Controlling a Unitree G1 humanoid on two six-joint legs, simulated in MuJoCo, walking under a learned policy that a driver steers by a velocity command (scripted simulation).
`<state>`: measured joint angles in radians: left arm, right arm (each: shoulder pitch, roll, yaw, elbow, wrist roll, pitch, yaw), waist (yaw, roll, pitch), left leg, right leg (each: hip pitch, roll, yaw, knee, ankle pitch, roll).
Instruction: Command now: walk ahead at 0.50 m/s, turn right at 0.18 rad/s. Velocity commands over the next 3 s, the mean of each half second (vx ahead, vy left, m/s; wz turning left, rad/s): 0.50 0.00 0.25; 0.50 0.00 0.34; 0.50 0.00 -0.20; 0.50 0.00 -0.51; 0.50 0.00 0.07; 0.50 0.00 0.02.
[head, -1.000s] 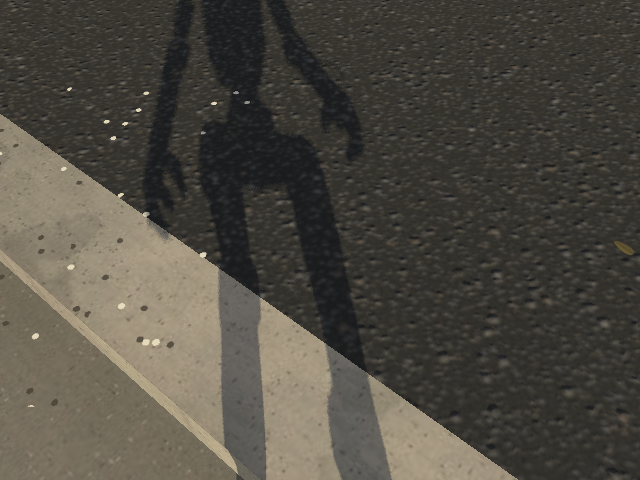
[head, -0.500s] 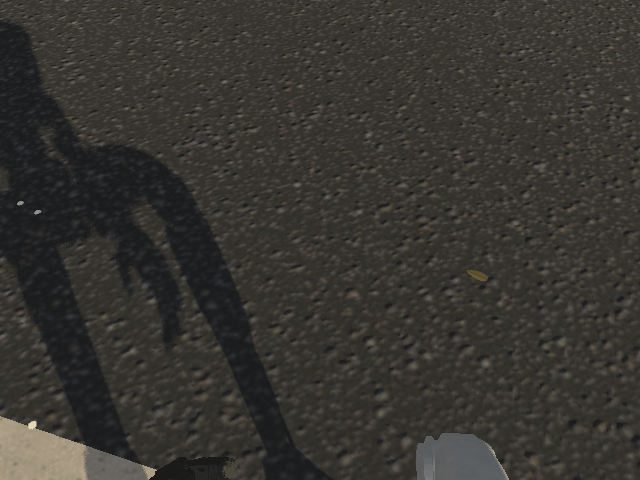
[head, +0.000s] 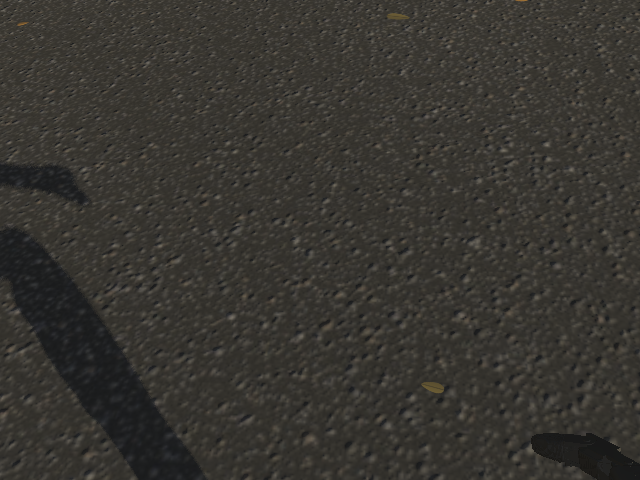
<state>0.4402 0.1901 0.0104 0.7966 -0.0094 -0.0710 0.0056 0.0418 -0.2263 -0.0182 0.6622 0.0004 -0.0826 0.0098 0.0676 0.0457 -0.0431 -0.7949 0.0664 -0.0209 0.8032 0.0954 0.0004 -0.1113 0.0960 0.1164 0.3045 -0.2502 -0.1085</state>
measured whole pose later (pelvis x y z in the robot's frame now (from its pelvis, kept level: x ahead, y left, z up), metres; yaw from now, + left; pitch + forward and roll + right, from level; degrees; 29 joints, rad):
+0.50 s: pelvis +0.31 +0.06 +0.00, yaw +11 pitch +3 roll +0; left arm 0.07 0.27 0.03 0.64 0.03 -0.11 0.01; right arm 0.37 -0.26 -0.05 0.74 0.02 -0.05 0.01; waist -0.06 -0.02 0.02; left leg -0.18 -0.14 -0.11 0.31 -0.17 0.11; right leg -0.70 -0.08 0.11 0.86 -0.14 0.06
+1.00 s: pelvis +0.58 +0.09 +0.00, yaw +22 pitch +2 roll -1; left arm 0.37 0.27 0.06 0.82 -0.01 -0.08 -0.02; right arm 0.13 -0.28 -0.05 0.66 0.00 -0.06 0.01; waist 0.09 0.04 0.01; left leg -0.62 0.08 -0.05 0.78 -0.16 0.00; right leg -0.13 0.06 0.01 0.29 -0.20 -0.04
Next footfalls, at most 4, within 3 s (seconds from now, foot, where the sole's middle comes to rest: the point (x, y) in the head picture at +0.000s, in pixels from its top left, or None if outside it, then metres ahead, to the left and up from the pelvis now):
0.22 left None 0.32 0.13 -0.79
0.68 right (387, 421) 0.63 0.00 -0.79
1.16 left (247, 371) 0.75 0.32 -0.79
1.70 right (325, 256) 1.09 0.16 -0.79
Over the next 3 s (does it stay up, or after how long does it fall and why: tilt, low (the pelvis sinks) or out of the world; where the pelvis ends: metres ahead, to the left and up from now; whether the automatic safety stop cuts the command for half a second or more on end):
stays up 1.65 0.25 0.00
